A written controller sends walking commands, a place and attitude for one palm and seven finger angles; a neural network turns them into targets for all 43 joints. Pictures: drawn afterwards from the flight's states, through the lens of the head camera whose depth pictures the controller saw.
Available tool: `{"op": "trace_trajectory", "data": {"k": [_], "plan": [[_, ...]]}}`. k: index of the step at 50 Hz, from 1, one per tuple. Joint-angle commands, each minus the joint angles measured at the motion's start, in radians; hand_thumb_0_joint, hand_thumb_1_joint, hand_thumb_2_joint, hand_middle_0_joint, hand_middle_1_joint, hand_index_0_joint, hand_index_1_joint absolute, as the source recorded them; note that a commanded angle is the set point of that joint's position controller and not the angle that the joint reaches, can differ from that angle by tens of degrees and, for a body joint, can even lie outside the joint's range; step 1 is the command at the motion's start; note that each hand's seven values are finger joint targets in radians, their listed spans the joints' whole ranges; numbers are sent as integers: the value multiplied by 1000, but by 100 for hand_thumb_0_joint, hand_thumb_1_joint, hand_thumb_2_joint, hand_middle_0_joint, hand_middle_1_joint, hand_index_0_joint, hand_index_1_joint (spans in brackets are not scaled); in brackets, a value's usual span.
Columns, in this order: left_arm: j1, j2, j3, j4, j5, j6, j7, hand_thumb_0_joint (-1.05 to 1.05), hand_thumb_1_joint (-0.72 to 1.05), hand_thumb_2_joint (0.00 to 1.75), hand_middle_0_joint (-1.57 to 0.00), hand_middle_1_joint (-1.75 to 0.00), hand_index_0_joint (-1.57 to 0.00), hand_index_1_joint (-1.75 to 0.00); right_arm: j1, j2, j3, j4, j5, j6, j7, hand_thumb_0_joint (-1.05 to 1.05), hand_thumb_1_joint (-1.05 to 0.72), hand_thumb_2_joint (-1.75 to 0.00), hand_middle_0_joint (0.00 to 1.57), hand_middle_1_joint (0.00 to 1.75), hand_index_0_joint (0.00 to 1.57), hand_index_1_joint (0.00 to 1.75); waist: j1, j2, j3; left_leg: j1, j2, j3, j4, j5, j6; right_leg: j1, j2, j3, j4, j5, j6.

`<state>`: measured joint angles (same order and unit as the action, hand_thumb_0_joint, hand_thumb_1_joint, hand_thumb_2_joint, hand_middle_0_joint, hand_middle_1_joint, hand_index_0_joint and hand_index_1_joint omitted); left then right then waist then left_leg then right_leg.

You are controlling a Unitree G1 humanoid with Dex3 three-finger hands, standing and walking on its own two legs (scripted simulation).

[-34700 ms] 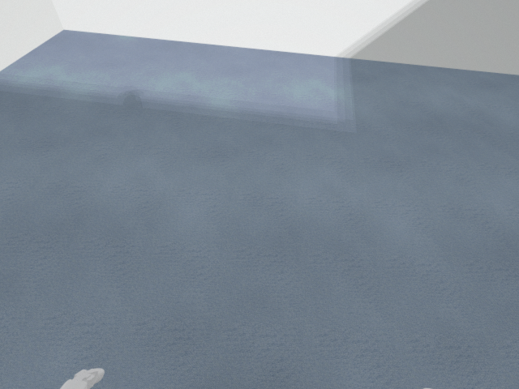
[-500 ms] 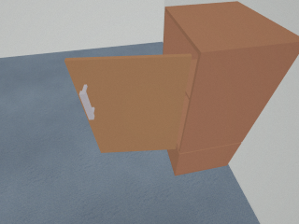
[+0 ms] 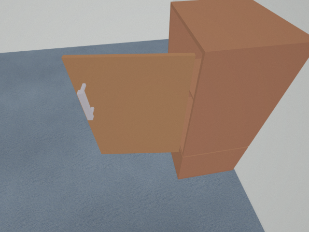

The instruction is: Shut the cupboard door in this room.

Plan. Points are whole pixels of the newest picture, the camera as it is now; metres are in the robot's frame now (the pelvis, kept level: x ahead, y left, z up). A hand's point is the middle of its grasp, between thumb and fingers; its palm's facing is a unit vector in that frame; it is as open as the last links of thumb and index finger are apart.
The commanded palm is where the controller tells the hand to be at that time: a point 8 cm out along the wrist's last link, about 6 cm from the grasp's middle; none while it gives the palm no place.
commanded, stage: shuffle to correct the standing spot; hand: left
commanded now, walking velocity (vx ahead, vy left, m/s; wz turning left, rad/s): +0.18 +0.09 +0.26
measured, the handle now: (87, 102) +0.54 +0.29 -0.01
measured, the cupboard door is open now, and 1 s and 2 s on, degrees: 82 82 82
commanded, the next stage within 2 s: come to a stop and stand still in 0.36 s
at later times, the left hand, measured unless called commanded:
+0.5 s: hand (102, 225) +0.17 +0.18 -0.16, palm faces +0.09 -0.97 -0.24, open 7.3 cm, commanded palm none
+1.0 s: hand out of the picture +0.09 +0.20 -0.18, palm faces +0.16 -0.96 -0.21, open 7.3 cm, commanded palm none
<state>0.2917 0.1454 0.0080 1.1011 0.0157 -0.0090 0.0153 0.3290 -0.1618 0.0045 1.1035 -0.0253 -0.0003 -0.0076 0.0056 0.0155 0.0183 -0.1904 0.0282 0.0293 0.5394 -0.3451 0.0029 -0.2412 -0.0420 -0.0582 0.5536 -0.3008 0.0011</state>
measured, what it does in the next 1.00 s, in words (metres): walks ahead: right foot, then left foot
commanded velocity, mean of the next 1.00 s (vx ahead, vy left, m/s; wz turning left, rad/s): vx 0.02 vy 0.07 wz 0.02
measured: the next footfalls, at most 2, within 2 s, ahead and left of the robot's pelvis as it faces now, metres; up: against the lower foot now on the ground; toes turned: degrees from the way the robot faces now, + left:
right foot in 0.46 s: +0.19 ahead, -0.08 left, +0.00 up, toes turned -2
left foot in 0.98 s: +0.14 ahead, +0.14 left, +0.00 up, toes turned +4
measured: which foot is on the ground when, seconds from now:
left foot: down 0.00-0.46, up 0.48-0.96, down 0.98-1.00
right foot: down 0.00-0.12, up 0.14-0.44, down 0.46-1.00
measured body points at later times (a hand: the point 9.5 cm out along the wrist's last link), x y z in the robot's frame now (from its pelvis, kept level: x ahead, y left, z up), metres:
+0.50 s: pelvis +0.10 -0.01 -0.01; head +0.13 -0.04 +0.44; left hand +0.17 +0.23 -0.14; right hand +0.05 -0.22 -0.18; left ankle -0.01 +0.11 -0.70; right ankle +0.15 -0.08 -0.74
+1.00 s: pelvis +0.11 +0.01 +0.00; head +0.13 +0.03 +0.45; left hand +0.08 +0.25 -0.16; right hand +0.22 -0.21 -0.14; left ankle +0.10 +0.13 -0.74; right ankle +0.15 -0.08 -0.73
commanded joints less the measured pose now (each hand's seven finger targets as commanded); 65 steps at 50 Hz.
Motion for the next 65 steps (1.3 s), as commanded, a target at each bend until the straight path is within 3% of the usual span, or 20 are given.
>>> {"op": "trace_trajectory", "data": {"k": [1,4,5,6,7,12,17,20,21,22,23,26,30,39,46,48,50,52,60,65], "plan": [[95,198,68,-56,12,-8,14,0,90,90,-20,-30,-20,-30,10,-59,-23,-72,3,-8,1,0,-90,-90,20,30,20,30,25,-211,134,-208,-5,41,145,-99,24,-40,-257,312,-337,-383,-146],[26,171,70,-86,12,-9,9,0,90,90,-20,-30,-20,-30,106,-42,-22,-49,5,-25,5,0,-90,-90,20,30,20,30,-36,-103,101,9,-6,41,-56,-18,31,-163,-190,138,-171,-258,-112],[-5,134,62,-101,13,-4,6,0,90,90,-20,-30,-20,-30,179,-69,-27,-24,2,-30,3,0,-90,-90,20,30,20,30,-65,55,102,46,38,-62,-160,-51,49,-211,-96,25,-11,-256,-77],[-31,71,52,-131,8,-1,-1,0,90,90,-20,-30,-20,-30,251,-147,-43,-13,-11,-37,-4,0,-90,-90,20,30,20,30,-87,296,100,89,217,-328,-295,-105,124,-342,24,-101,261,-286,-28],[-84,68,47,-159,20,-10,2,0,90,90,-20,-30,-20,-30,281,-158,-46,-8,-11,-41,-12,0,-90,-90,20,30,20,30,-98,325,129,123,289,-465,-355,-31,202,-455,39,-49,428,-327,-37],[-72,39,38,-122,10,-29,-22,0,90,90,-20,-30,-20,-30,170,-107,-23,-43,-7,-77,-29,0,-90,-90,20,30,20,30,-28,91,52,166,227,-226,-256,542,234,-424,-30,-9,527,-129,-32],[-113,30,32,-145,5,-28,-25,0,90,90,-20,-30,-20,-30,156,-125,-30,-33,-9,-74,-27,0,-90,-90,20,30,20,30,-24,125,53,103,194,-116,-241,569,202,-233,10,-57,231,-97,-38],[26,60,46,-111,7,-46,-20,0,90,90,-20,-30,-20,-30,130,-125,-34,-27,0,-66,-22,0,-90,-90,20,30,20,30,51,75,-8,43,152,-68,-77,550,144,37,39,-65,-27,98,-46],[128,105,57,-76,12,-58,-14,0,90,90,-20,-30,-20,-30,135,-109,-33,-28,11,-70,-14,0,-90,-90,20,30,20,30,91,-18,-66,-40,102,-23,61,453,107,219,-7,-2,-61,179,-55],[233,194,80,-47,19,-69,0,0,90,90,-20,-30,-20,-30,159,-58,-28,-48,20,-75,-9,0,-90,-90,20,30,20,30,119,-271,-145,-268,-6,38,321,86,62,437,-261,333,-115,317,-131],[282,255,83,-42,5,-64,1,0,90,90,-20,-30,-20,-30,151,-67,-30,-74,14,-68,-10,0,-90,-90,20,30,20,30,108,-352,-165,-370,-73,12,581,-271,36,430,-434,577,-234,514,-227],[63,131,50,-90,3,-56,14,0,90,90,-20,-30,-20,-30,69,-37,-36,-56,11,-28,-13,0,-90,-90,20,30,20,30,18,-159,57,-336,24,-60,670,-134,2,61,-341,349,-250,617,-222],[-20,129,52,-133,9,-32,27,0,90,90,-20,-30,-20,-30,84,1,-42,-49,17,28,-7,0,-90,-90,20,30,20,30,-25,-112,29,-202,13,-14,501,-22,-39,-79,-241,96,-218,679,-184],[53,192,73,-134,14,-7,28,0,90,90,-20,-30,-20,-30,-105,-62,-65,-140,10,45,-3,0,-90,-90,20,30,20,30,34,-137,-31,-296,-13,-25,404,-45,-70,102,-280,189,-178,682,-217],[21,197,72,-134,14,9,27,0,90,90,-20,-30,-20,-30,-67,-40,-54,-135,19,21,-7,0,-90,-90,20,30,20,30,1,-155,-59,13,-39,19,-27,94,-38,-22,-213,181,-137,364,-162],[24,145,59,-134,6,18,26,0,90,90,-20,-30,-20,-30,-15,-81,-56,-110,17,3,-13,0,-90,-90,20,30,20,30,-10,-4,-67,147,59,-34,-176,252,-5,-93,-110,116,-32,135,-89],[51,80,42,-134,2,27,27,0,90,90,-20,-30,-20,-30,-72,-139,-55,-151,4,3,-19,0,-90,-90,20,30,20,30,23,202,-3,-9,285,-223,-249,558,144,-92,-3,11,138,-208,-18],[43,73,38,-102,5,37,30,0,90,90,-20,-30,-20,-30,-133,-101,-34,-150,-2,-3,-30,0,-90,-90,20,30,20,30,35,236,8,-103,233,-194,-284,513,164,-51,-4,51,254,-219,-15],[52,43,25,-65,9,26,22,0,90,90,-20,-30,-20,-30,-87,-103,-43,-128,1,-1,-28,0,-90,-90,20,30,20,30,19,69,26,-35,188,-181,-264,320,170,-28,-7,35,71,-122,-2],[76,117,14,-42,7,-9,25,0,90,90,-20,-30,-20,-30,-61,-43,-32,-108,18,-2,-16,0,-90,-90,20,30,20,30,-6,-119,-12,-2,24,-46,-130,174,20,43,-161,203,-233,227,-69]]}}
